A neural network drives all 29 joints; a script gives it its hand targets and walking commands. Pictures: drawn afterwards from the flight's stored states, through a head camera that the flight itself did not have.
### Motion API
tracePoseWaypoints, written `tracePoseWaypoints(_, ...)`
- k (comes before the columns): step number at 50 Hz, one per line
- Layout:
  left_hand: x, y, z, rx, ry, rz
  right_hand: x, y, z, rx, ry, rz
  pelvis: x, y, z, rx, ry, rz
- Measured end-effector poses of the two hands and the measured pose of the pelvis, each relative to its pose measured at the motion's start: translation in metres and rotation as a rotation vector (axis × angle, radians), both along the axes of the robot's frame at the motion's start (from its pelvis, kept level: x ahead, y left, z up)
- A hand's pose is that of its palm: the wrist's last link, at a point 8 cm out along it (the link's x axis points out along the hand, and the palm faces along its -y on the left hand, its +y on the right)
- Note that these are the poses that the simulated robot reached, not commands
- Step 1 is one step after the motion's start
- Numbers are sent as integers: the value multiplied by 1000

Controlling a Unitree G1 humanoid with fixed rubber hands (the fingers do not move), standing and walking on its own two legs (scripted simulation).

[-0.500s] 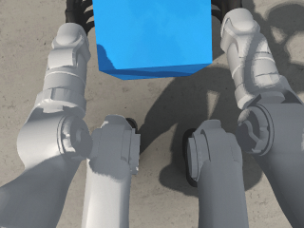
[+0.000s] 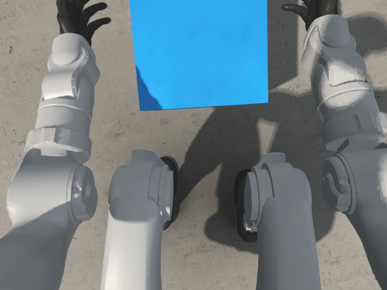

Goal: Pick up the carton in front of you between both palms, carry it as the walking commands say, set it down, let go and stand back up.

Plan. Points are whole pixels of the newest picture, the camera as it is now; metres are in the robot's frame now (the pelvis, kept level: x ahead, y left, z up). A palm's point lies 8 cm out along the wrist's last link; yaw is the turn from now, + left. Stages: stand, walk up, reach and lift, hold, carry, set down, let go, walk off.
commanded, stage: set down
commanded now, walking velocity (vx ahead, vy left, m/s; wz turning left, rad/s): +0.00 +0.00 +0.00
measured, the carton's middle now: (199, 59) +0.50 +0.03 -0.26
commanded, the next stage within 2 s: let go in 0.84 s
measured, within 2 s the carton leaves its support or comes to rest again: neither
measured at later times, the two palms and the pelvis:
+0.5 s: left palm out of the picture +0.51 +0.23 +0.02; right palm out of the picture +0.55 -0.16 +0.02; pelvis +0.01 +0.00 +0.13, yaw +0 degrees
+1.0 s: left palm out of the picture +0.49 +0.24 +0.16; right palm out of the picture +0.53 -0.17 +0.16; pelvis +0.05 +0.00 +0.26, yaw +0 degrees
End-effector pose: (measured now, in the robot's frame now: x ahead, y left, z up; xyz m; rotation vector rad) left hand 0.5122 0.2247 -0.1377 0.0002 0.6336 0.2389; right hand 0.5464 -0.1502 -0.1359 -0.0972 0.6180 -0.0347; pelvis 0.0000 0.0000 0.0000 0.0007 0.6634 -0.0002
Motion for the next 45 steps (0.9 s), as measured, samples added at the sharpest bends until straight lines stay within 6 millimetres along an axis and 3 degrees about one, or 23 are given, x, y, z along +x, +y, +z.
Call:
tracePoseWaypoints(9, -6, 2, 71, 1, 14, 12, -1, 0, 71, -3, 28, -16, 3, 0, 53, -6, 89, 9)
tracePoseWaypoints(21, -3, 6, 133, 16, -7, 3, 1, -7, 131, -6, 1, -15, 10, 1, 107, -7, 154, 5)
tracePoseWaypoints(37, -7, 12, 236, 9, -10, -11, 1, -9, 234, -3, 6, 3, 30, 1, 199, -5, 159, 10)
tracePoseWaypoints(45, -10, 12, 277, 17, -1, -27, -3, -12, 276, -13, 14, 7, 38, 2, 240, -7, 140, 9)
